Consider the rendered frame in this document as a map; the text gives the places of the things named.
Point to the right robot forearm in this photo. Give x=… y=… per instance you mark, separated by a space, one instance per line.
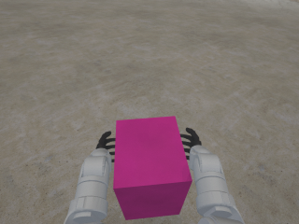
x=213 y=198

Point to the robot left hand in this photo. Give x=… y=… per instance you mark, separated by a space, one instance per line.
x=102 y=143

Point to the left robot forearm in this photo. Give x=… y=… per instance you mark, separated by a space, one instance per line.
x=90 y=203

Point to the carton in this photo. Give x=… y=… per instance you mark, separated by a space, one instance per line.
x=151 y=173

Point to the robot right hand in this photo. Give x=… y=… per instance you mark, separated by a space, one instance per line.
x=193 y=137

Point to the robot right upper arm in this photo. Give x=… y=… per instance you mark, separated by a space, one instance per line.
x=210 y=219

